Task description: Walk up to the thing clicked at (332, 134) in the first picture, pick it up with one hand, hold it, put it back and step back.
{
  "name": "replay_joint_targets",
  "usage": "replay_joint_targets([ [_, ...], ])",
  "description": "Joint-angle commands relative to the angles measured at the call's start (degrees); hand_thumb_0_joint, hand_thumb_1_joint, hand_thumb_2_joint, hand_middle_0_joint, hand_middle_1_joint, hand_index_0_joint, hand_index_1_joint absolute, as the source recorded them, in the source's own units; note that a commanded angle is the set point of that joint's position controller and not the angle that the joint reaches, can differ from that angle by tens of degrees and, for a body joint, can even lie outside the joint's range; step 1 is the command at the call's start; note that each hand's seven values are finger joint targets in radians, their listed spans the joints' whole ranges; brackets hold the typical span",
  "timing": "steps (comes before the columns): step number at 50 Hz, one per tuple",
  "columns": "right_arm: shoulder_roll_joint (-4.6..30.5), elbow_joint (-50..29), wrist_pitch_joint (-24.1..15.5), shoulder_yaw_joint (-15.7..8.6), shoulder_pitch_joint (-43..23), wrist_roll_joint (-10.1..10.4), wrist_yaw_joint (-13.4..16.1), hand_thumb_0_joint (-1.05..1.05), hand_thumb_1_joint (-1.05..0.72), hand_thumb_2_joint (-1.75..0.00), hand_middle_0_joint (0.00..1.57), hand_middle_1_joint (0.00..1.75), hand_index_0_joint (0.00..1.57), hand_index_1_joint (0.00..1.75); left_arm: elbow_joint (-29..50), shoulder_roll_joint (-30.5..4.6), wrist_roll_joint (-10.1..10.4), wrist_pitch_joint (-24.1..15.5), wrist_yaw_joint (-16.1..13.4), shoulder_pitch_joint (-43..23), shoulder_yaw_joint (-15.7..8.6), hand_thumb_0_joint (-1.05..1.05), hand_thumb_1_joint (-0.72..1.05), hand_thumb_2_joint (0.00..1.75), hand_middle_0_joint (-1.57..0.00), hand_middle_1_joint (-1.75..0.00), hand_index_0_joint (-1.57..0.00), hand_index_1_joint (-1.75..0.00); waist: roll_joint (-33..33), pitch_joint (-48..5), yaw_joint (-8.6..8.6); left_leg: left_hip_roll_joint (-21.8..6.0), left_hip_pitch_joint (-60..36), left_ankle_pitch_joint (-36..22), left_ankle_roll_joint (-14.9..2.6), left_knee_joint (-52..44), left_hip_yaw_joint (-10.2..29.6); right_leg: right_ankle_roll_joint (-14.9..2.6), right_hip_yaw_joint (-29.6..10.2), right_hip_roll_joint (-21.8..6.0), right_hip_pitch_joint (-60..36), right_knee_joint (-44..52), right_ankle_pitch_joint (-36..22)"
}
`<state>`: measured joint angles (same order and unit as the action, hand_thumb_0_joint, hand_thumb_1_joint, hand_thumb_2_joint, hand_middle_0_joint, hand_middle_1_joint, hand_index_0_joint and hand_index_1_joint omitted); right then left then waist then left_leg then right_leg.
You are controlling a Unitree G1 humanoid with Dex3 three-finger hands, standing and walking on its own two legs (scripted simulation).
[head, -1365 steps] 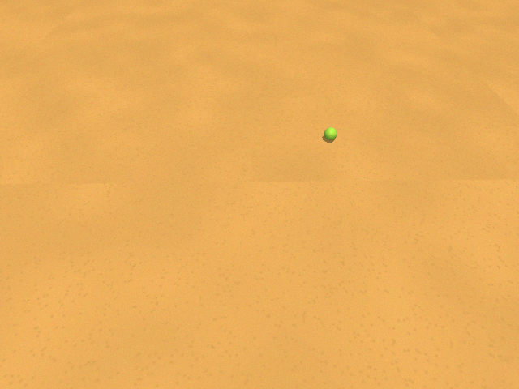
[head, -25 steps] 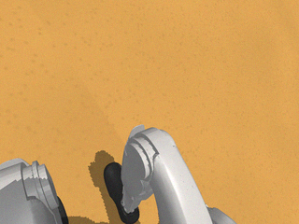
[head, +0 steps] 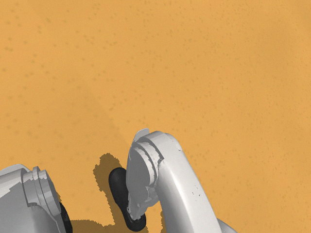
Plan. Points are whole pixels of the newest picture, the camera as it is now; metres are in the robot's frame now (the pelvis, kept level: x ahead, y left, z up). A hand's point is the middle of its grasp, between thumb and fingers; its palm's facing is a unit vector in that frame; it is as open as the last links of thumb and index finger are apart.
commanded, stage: close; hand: left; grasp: from above
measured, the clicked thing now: out of the picture +0.42 +0.31 -0.27
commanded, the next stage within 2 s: settle in 0.90 s
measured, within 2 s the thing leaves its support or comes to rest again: leaves its support in 1.32 s
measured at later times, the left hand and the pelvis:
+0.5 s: hand out of the picture +0.42 +0.30 -0.26, palm faces -0.42 -0.17 -0.89, open 10.9 cm; pelvis +0.00 +0.00 +0.00, yaw +0 degrees
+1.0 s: hand out of the picture +0.41 +0.30 -0.25, palm faces -0.43 -0.18 -0.89, open 9.4 cm; pelvis +0.00 +0.00 +0.00, yaw +0 degrees
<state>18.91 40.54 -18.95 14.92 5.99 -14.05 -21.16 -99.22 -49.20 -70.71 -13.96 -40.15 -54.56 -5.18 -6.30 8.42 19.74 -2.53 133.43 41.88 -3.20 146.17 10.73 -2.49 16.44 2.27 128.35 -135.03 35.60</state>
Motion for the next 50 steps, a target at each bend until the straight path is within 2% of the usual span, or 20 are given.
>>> replay_joint_targets([
  [1, 18.3, 1.5, 0.3, -6.1, 11.5, 0.1, 0.8, 0.00, -0.90, -0.90, 0.20, 0.30, 0.20, 0.30, 5.8, -12.4, -0.3, -0.1, -3.9, -13.5, -2.6, 0.00, -0.14, 0.82, -0.31, -0.95, -0.34, -0.92, 25.3, -37.8, 1.58, 0.2, -23.7, -10.3, 2.04, -16.3, -1.4, 0.70, -1.7, 4.1, -22.4, 12.1, -10.6],
  [3, 17.8, 1.5, -0.2, -5.9, 10.3, -0.4, 0.5, 0.00, -0.90, -0.90, 0.20, 0.30, 0.20, 0.30, 4.2, -8.6, -1.0, 0.2, -3.5, -14.0, 0.8, 0.00, -0.13, 0.84, -0.31, -0.96, -0.33, -0.94, 24.9, -34.6, 3.66, 0.0, -23.5, -9.1, 2.13, -15.8, -0.9, 0.80, -1.2, 4.1, -19.3, 11.6, -9.7],
  [4, 18.3, 1.7, -0.2, -6.1, 10.0, -0.4, 0.8, 0.00, -0.89, -0.90, 0.20, 0.30, 0.20, 0.30, 4.2, -9.0, -0.6, 0.4, -3.4, -14.4, 1.0, 0.00, -0.12, 0.85, -0.31, -0.97, -0.34, -0.95, 24.5, -34.7, 3.67, -0.1, -23.1, -8.1, 2.03, -16.0, -0.8, 0.83, -1.2, 4.1, -19.2, 12.1, -8.8],
  [7, 18.5, 1.8, -0.1, -6.5, 11.8, 0.1, 0.9, 0.00, -0.90, -0.90, 0.20, 0.30, 0.20, 0.30, 6.7, -12.7, -0.5, 0.6, -3.4, -17.2, -1.3, 0.00, -0.07, 0.81, -0.37, -0.91, -0.39, -0.89, 25.5, -35.4, 2.99, 0.1, -23.2, -8.0, 1.87, -15.9, -0.9, 0.84, -2.1, 3.5, -20.0, 12.4, -8.7],
  [11, 18.4, 2.0, -0.3, -6.3, 10.4, 0.0, 0.6, 0.00, -0.90, -0.90, 0.20, 0.30, 0.20, 0.30, 3.7, -9.3, -0.6, 1.2, -3.0, -14.7, 0.6, 0.00, -0.05, 0.79, -0.37, -0.91, -0.40, -0.89, 26.0, -35.8, 3.48, -0.2, -25.8, -11.6, 2.62, -16.3, 0.2, 0.88, -0.9, 3.7, -19.2, 10.8, -12.1],
  [13, 19.0, 1.6, -0.6, -6.2, 10.8, 0.0, 0.4, 0.00, -0.89, -0.90, 0.20, 0.30, 0.20, 0.30, 2.9, -9.6, -0.8, 1.2, -2.8, -15.5, 0.7, 0.00, -0.03, 0.75, -0.39, -0.90, -0.42, -0.86, 26.6, -35.0, 3.99, -0.1, -26.4, -12.3, 2.71, -16.2, 0.4, 0.93, -0.5, 3.4, -18.3, 10.4, -12.7],
  [15, 19.3, 1.9, -0.4, -6.4, 10.5, 0.3, 0.5, 0.00, -0.90, -0.90, 0.20, 0.30, 0.20, 0.30, 4.2, -12.0, -0.6, 1.4, -2.7, -15.2, -0.4, 0.00, -0.03, 0.75, -0.41, -0.87, -0.43, -0.85, 28.1, -35.9, 2.39, 0.0, -26.7, -12.4, 2.85, -17.0, 0.1, 0.68, -1.0, 3.5, -19.2, 10.6, -12.4],
  [18, 19.0, 1.2, -0.1, -6.1, 10.2, 0.2, 0.4, 0.00, -0.90, -0.90, 0.20, 0.30, 0.20, 0.30, 2.9, -10.6, -0.6, 1.7, -2.5, -12.4, -0.4, 0.00, 0.00, 0.76, -0.43, -0.88, -0.45, -0.86, 27.4, -35.5, 2.08, 0.0, -25.9, -13.3, 2.81, -16.7, -0.3, 0.82, -0.8, 3.7, -20.1, 10.7, -13.4],
  [19, 18.5, 1.1, -0.3, -5.8, 9.7, 0.1, 0.2, 0.00, -0.90, -0.90, 0.20, 0.30, 0.20, 0.30, 1.6, -8.8, -0.6, 1.8, -2.4, -12.1, 1.1, 0.00, 0.01, 0.76, -0.43, -0.89, -0.45, -0.86, 26.7, -34.0, 2.73, 0.1, -24.7, -12.0, 2.64, -16.4, -0.4, 0.81, -0.9, 3.7, -19.7, 10.5, -12.7],
  [21, 19.0, 1.1, -0.3, -6.3, 10.4, 0.3, 0.2, 0.00, -0.90, -0.90, 0.20, 0.30, 0.20, 0.30, 4.6, -10.7, -0.3, 1.6, -2.5, -13.6, -0.1, 0.00, 0.03, 0.77, -0.44, -0.91, -0.47, -0.88, 27.8, -36.2, 2.32, 0.1, -26.2, -12.8, 2.61, -16.4, -0.7, 0.82, -1.0, 3.7, -20.4, 10.9, -13.3],
  [24, 19.2, 1.1, -0.2, -6.3, 11.1, 0.2, -0.1, 0.00, -0.90, -0.90, 0.20, 0.30, 0.20, 0.30, 3.3, -10.0, 0.0, 1.8, -2.3, -12.5, -0.3, 0.00, 0.08, 0.74, -0.48, -0.88, -0.50, -0.85, 26.9, -36.1, 2.64, 0.1, -26.4, -13.7, 2.65, -16.5, -0.3, 0.88, -0.7, 3.7, -20.4, 10.6, -13.8],
  [25, 18.5, 0.8, -0.5, -6.0, 10.7, 0.0, -0.2, 0.00, -0.90, -0.90, 0.20, 0.30, 0.20, 0.30, 1.5, -7.9, 0.0, 1.7, -2.1, -12.6, 1.3, 0.00, 0.08, 0.75, -0.49, -0.87, -0.51, -0.84, 25.1, -33.5, 3.66, 0.1, -24.5, -12.1, 2.35, -15.9, -0.3, 1.09, -0.8, 3.6, -19.3, 10.7, -12.9],
  [27, 19.1, 0.7, -0.8, -5.8, 11.1, 0.1, -0.3, 0.00, -0.90, -0.90, 0.20, 0.30, 0.20, 0.30, 3.7, -9.0, 0.4, 1.5, -2.2, -14.3, 1.3, 0.00, 0.11, 0.74, -0.50, -0.88, -0.53, -0.85, 24.3, -33.6, 3.65, 0.3, -23.8, -11.0, 2.03, -15.8, -0.5, 1.24, -0.9, 3.4, -19.5, 11.5, -11.8],
  [30, 19.2, 1.2, -0.3, -6.5, 11.2, 0.5, 0.2, 0.00, -0.90, -0.90, 0.20, 0.30, 0.20, 0.30, 5.4, -12.1, 0.5, 1.6, -2.6, -13.9, -1.3, 0.00, 0.13, 0.71, -0.53, -0.83, -0.55, -0.80, 27.1, -37.5, 1.57, 0.1, -25.8, -11.3, 2.44, -17.0, -0.4, 0.78, -1.5, 3.6, -20.9, 11.5, -11.6],
  [33, 18.6, 0.8, -0.5, -5.8, 11.1, 0.1, -0.1, 0.00, -0.90, -0.90, 0.20, 0.30, 0.20, 0.30, 3.2, -9.2, 0.0, 1.6, -2.2, -13.8, 0.9, 0.00, 0.18, 0.74, -0.56, -0.85, -0.59, -0.82, 24.5, -35.2, 3.36, 0.2, -23.9, -10.5, 2.07, -15.8, -0.6, 1.04, -1.1, 3.8, -20.3, 11.6, -11.5],
  [34, 19.1, 1.1, -0.3, -6.2, 11.6, 0.2, 0.2, 0.00, -0.90, -0.90, 0.20, 0.30, 0.20, 0.30, 6.3, -11.0, 0.3, 1.4, -2.5, -15.3, -0.2, 0.00, 0.19, 0.72, -0.56, -0.86, -0.59, -0.83, 26.0, -36.9, 2.93, 0.2, -24.5, -11.5, 1.99, -15.7, -1.0, 1.02, -1.4, 3.9, -21.3, 12.1, -12.0],
  [38, 19.0, 0.9, -0.7, -5.9, 11.1, 0.1, 0.2, 0.00, -0.90, -0.90, 0.20, 0.30, 0.20, 0.30, 3.0, -10.2, 0.0, 1.4, -2.1, -14.5, 0.1, 0.00, 0.22, 0.71, -0.60, -0.82, -0.62, -0.79, 24.1, -32.6, 3.48, 0.3, -23.2, -8.6, 2.11, -16.2, -0.2, 1.02, -1.0, 3.2, -17.8, 11.4, -9.3],
  [42, 19.4, 1.2, -0.3, -6.1, 11.2, 0.2, 0.5, 0.00, -0.90, -0.90, 0.20, 0.30, 0.20, 0.30, 3.3, -10.8, -0.2, 1.1, -2.6, -13.4, -0.7, 0.00, 0.28, 0.78, -0.66, -0.83, -0.67, -0.81, 25.8, -36.0, 2.48, 0.2, -24.7, -10.8, 2.35, -16.8, -0.3, 0.79, -1.3, 3.8, -20.8, 11.6, -11.3],
  [44, 18.4, 0.6, -0.4, -5.4, 11.0, 0.0, 0.2, 0.00, -0.90, -0.90, 0.20, 0.30, 0.20, 0.30, 2.1, -9.0, -0.5, 1.1, -2.4, -13.8, 1.2, 0.00, 0.32, 0.77, -0.69, -0.81, -0.71, -0.79, 23.4, -33.9, 3.88, 0.3, -22.7, -10.5, 1.87, -15.3, -0.7, 1.14, -1.2, 3.8, -20.2, 11.6, -11.6],
  [50, 19.2, 0.8, -0.4, -5.8, 10.9, 0.2, 0.6, 0.00, -0.89, -0.90, 0.20, 0.30, 0.20, 0.30, 3.7, -10.9, -0.3, 0.8, -2.6, -13.6, 0.6, 0.00, 0.37, 0.74, -0.72, -0.79, -0.74, -0.77, 24.2, -33.8, 2.84, 0.1, -23.8, -9.7, 2.13, -16.5, -0.2, 0.99, -0.9, 3.7, -19.4, 11.9, -9.9],
])
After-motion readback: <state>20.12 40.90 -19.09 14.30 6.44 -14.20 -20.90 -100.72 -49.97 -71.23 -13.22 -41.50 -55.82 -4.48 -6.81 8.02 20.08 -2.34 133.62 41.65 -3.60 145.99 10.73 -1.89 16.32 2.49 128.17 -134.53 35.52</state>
